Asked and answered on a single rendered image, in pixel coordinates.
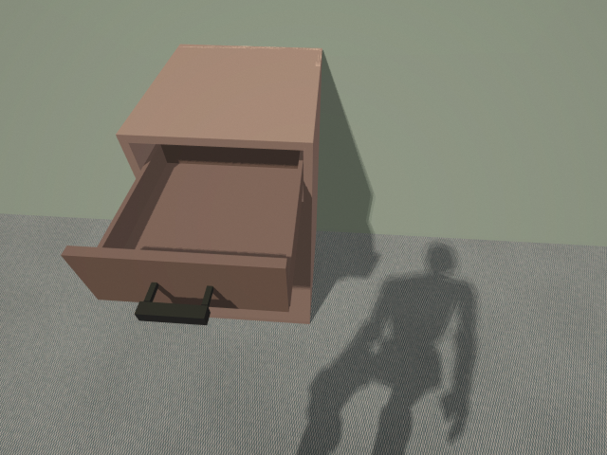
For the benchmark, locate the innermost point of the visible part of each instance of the handle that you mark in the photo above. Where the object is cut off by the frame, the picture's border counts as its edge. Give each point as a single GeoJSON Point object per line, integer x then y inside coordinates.
{"type": "Point", "coordinates": [148, 310]}

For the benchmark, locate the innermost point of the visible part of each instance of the cabinet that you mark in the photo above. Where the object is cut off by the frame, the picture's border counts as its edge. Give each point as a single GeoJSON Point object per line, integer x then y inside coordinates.
{"type": "Point", "coordinates": [260, 97]}

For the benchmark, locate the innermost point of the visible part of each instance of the drawer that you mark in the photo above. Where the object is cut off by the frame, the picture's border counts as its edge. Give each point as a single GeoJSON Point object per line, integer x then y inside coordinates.
{"type": "Point", "coordinates": [197, 216]}

